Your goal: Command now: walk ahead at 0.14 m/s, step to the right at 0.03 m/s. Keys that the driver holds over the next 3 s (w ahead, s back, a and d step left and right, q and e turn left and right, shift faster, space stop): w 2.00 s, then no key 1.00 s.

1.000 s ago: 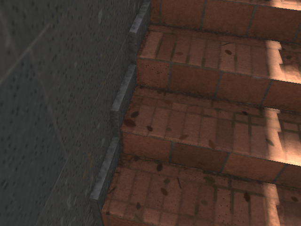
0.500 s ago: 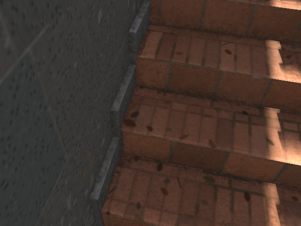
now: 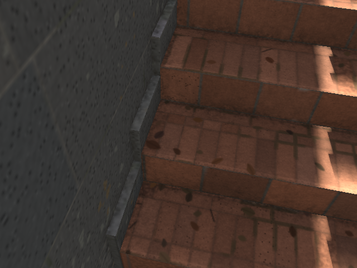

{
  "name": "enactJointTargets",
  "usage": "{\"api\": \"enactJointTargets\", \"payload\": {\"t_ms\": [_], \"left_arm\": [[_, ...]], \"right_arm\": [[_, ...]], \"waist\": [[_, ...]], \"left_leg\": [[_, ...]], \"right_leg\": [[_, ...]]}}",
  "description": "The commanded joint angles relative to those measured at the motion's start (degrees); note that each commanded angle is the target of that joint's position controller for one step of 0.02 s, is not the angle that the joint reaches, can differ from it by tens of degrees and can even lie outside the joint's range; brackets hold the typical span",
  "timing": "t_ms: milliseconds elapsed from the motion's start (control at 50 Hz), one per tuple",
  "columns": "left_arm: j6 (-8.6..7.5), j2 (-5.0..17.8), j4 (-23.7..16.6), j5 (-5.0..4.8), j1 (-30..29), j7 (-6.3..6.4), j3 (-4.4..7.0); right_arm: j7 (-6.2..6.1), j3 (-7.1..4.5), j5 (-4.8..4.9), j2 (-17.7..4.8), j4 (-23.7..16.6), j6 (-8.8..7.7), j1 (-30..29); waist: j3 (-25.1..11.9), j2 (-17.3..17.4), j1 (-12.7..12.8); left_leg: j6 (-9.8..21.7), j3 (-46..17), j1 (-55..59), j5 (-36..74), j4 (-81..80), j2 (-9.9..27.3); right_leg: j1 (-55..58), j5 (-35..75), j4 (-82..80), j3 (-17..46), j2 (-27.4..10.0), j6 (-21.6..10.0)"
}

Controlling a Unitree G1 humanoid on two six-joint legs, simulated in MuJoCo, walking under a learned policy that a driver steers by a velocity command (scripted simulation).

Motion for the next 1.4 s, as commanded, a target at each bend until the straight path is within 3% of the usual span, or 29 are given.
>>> {"api": "enactJointTargets", "payload": {"t_ms": [20,40,120,140,200,220,280,300,320,460,480,500,580,600,660,680,760,780,840,860,940,960,1020,1040,1140,1180,1320,1340,1400], "left_arm": [[-0.29,5.02,-1.84,-0.25,-0.33,0.26,0.71],[-0.43,5.66,-1.97,0.03,-0.02,0.16,0.88],[-0.32,5.04,-1.83,-0.26,-0.36,0.25,0.7],[-0.45,5.62,-2.05,0.04,-0.14,0.14,0.86],[-0.32,5.08,-1.9,-0.26,-0.41,0.25,0.7],[-0.45,5.71,-2.03,0.02,-0.1,0.14,0.87],[-0.53,5.86,-2.06,0.0,-0.2,0.04,0.91],[-0.34,5.08,-1.88,-0.26,-0.4,0.23,0.69],[-0.46,5.66,-2.09,0.03,-0.17,0.13,0.85],[-0.54,5.91,-2.09,0.0,-0.2,0.03,0.9],[-0.35,5.12,-1.91,-0.26,-0.4,0.22,0.68],[-0.46,5.7,-2.12,0.03,-0.17,0.12,0.84],[-0.35,5.15,-1.93,-0.27,-0.4,0.21,0.67],[-0.47,5.72,-2.14,0.03,-0.18,0.11,0.84],[-0.34,5.17,-1.98,-0.26,-0.43,0.21,0.67],[-0.47,5.8,-2.11,0.02,-0.12,0.11,0.84],[-0.36,5.16,-1.96,-0.27,-0.42,0.2,0.66],[-0.48,5.74,-2.16,0.03,-0.2,0.1,0.83],[-0.35,5.19,-2.01,-0.26,-0.44,0.2,0.67],[-0.48,5.82,-2.13,0.02,-0.14,0.1,0.84],[-0.37,5.17,-1.98,-0.27,-0.43,0.19,0.66],[-0.49,5.74,-2.19,0.03,-0.21,0.09,0.82],[-0.36,5.2,-2.03,-0.26,-0.45,0.19,0.66],[-0.49,5.82,-2.15,0.02,-0.15,0.09,0.83],[-0.38,5.11,-2.05,-0.25,-0.51,0.17,0.64],[-0.45,5.87,-2.18,0.07,-0.16,0.14,0.82],[-0.39,5.09,-2.08,-0.26,-0.52,0.17,0.64],[-0.49,5.75,-2.24,0.02,-0.23,0.08,0.82],[-0.38,5.22,-2.08,-0.27,-0.47,0.18,0.66]], "right_arm": [[-0.5,-0.93,0.57,-4.84,-1.49,-0.61,2.81],[-0.24,-1.19,-0.01,-7.16,-1.31,-0.44,2.51],[-0.49,-0.9,0.62,-4.86,-1.47,-0.62,2.76],[-0.22,-1.18,0.0,-7.22,-1.28,-0.43,2.4],[-0.48,-0.91,0.58,-4.91,-1.46,-0.62,2.69],[-0.22,-1.17,0.0,-7.23,-1.29,-0.44,2.38],[-0.02,-1.03,-0.09,-6.44,-1.23,-0.36,2.47],[-0.48,-0.88,0.62,-4.93,-1.46,-0.62,2.67],[-0.21,-1.17,0.0,-7.28,-1.27,-0.43,2.31],[0.0,-1.02,-0.09,-6.5,-1.24,-0.36,2.41],[-0.46,-0.87,0.62,-4.98,-1.47,-0.62,2.62],[-0.19,-1.16,0.0,-7.33,-1.28,-0.43,2.26],[-0.46,-0.86,0.62,-5.01,-1.47,-0.62,2.6],[-0.19,-1.15,0.0,-7.35,-1.28,-0.44,2.24],[-0.45,-0.88,0.57,-5.04,-1.47,-0.62,2.56],[-0.18,-1.14,-0.01,-7.34,-1.3,-0.45,2.26],[-0.44,-0.86,0.62,-5.03,-1.48,-0.63,2.59],[-0.18,-1.14,0.0,-7.37,-1.29,-0.44,2.22],[-0.44,-0.88,0.57,-5.06,-1.48,-0.63,2.56],[-0.17,-1.14,-0.01,-7.35,-1.31,-0.45,2.25],[-0.44,-0.86,0.62,-5.04,-1.49,-0.63,2.58],[-0.17,-1.14,0.0,-7.37,-1.3,-0.45,2.22],[-0.43,-0.87,0.57,-5.07,-1.49,-0.63,2.55],[-0.17,-1.14,-0.01,-7.36,-1.32,-0.46,2.25],[-0.43,-0.86,0.62,-5.08,-1.48,-0.63,2.55],[-0.24,-1.27,-0.09,-7.68,-1.41,-0.49,2.08],[-0.43,-0.86,0.61,-5.13,-1.48,-0.62,2.53],[-0.16,-1.14,-0.02,-7.44,-1.31,-0.44,2.18],[-0.42,-0.86,0.57,-5.09,-1.51,-0.65,2.54]], "waist": [[-1.08,0.57,-0.12],[-0.45,2.27,0.22],[-1.13,0.52,-0.16],[-0.44,2.2,0.2],[-1.13,0.57,-0.14],[-0.51,2.26,0.2],[-0.73,1.54,-0.01],[-1.17,0.51,-0.17],[-0.48,2.19,0.19],[-0.74,1.53,-0.01],[-1.16,0.51,-0.16],[-0.48,2.18,0.19],[-1.16,0.51,-0.16],[-0.48,2.18,0.19],[-1.13,0.56,-0.14],[-0.51,2.25,0.2],[-1.15,0.52,-0.16],[-0.47,2.18,0.19],[-1.13,0.56,-0.14],[-0.52,2.24,0.2],[-1.15,0.51,-0.16],[-0.48,2.17,0.19],[-1.13,0.56,-0.13],[-0.52,2.23,0.2],[-1.12,0.45,-0.16],[-0.54,2.43,0.23],[-1.09,0.42,-0.15],[-0.47,2.12,0.21],[-1.16,0.55,-0.13]], "left_leg": [[2.67,0.03,-1.14,10.2,-1.67,0.84],[2.88,0.86,-1.26,10.57,-0.94,0.78],[2.65,0.12,-1.04,10.18,-1.67,0.85],[2.86,0.91,-1.26,10.53,-0.96,0.79],[2.65,0.14,-1.08,10.21,-1.72,0.87],[2.86,0.95,-1.19,10.57,-0.98,0.81],[2.87,1.01,-0.98,10.68,-0.94,0.8],[2.64,0.21,-0.99,10.15,-1.72,0.88],[2.84,1.0,-1.21,10.5,-1.01,0.82],[2.85,1.09,-0.97,10.62,-1.01,0.83],[2.62,0.29,-0.98,10.09,-1.79,0.91],[2.82,1.08,-1.21,10.43,-1.08,0.85],[2.61,0.33,-0.98,10.07,-1.83,0.93],[2.81,1.12,-1.21,10.41,-1.11,0.87],[2.61,0.34,-1.05,10.07,-1.89,0.95],[2.81,1.15,-1.17,10.42,-1.14,0.89],[2.6,0.4,-0.99,10.0,-1.89,0.95],[2.8,1.19,-1.22,10.34,-1.17,0.89],[2.6,0.41,-1.06,10.01,-1.95,0.97],[2.8,1.23,-1.17,10.36,-1.19,0.91],[2.58,0.48,-0.99,9.95,-1.94,0.97],[2.78,1.27,-1.21,10.29,-1.21,0.91],[2.58,0.49,-1.05,9.97,-1.99,0.99],[2.78,1.3,-1.17,10.32,-1.23,0.93],[2.56,0.55,-1.02,9.88,-1.98,0.99],[2.76,1.34,-1.21,10.31,-1.3,0.93],[2.54,0.63,-1.05,9.83,-2.01,1.02],[2.74,1.42,-1.23,10.24,-1.27,0.96],[2.55,0.65,-1.03,9.96,-2.06,1.03]], "right_leg": [[0.79,20.43,-1.0,4.71,-7.93,-2.93],[0.81,19.54,-1.39,5.2,-8.97,-3.2],[0.77,20.5,-1.01,4.71,-7.95,-2.95],[0.78,19.56,-1.38,5.17,-8.98,-3.19],[0.79,20.51,-0.99,4.68,-7.97,-2.93],[0.8,19.62,-1.39,5.17,-9.01,-3.2],[0.68,19.28,-1.39,5.01,-8.88,-3.27],[0.76,20.5,-1.02,4.67,-7.98,-2.94],[0.76,19.55,-1.39,5.14,-9.01,-3.19],[0.66,19.21,-1.41,4.98,-8.91,-3.26],[0.74,20.42,-1.03,4.64,-8.01,-2.94],[0.74,19.48,-1.41,5.1,-9.04,-3.18],[0.74,20.4,-1.04,4.62,-8.03,-2.93],[0.74,19.45,-1.41,5.08,-9.06,-3.18],[0.74,20.33,-1.03,4.59,-8.04,-2.92],[0.75,19.45,-1.43,5.08,-9.08,-3.18],[0.7,20.3,-1.05,4.58,-8.05,-2.93],[0.7,19.38,-1.43,5.05,-9.08,-3.17],[0.72,20.28,-1.04,4.56,-8.07,-2.91],[0.73,19.42,-1.43,5.05,-9.11,-3.18],[0.68,20.27,-1.05,4.55,-8.08,-2.93],[0.68,19.36,-1.43,5.02,-9.11,-3.17],[0.7,20.25,-1.04,4.52,-8.09,-2.91],[0.71,19.41,-1.43,5.02,-9.13,-3.18],[0.64,20.21,-1.04,4.5,-8.09,-2.91],[0.73,19.4,-1.45,5.07,-9.2,-3.14],[0.61,20.19,-1.05,4.47,-8.1,-2.89],[0.65,19.37,-1.42,4.95,-9.14,-3.14],[0.71,20.3,-1.01,4.45,-8.13,-2.9]]}}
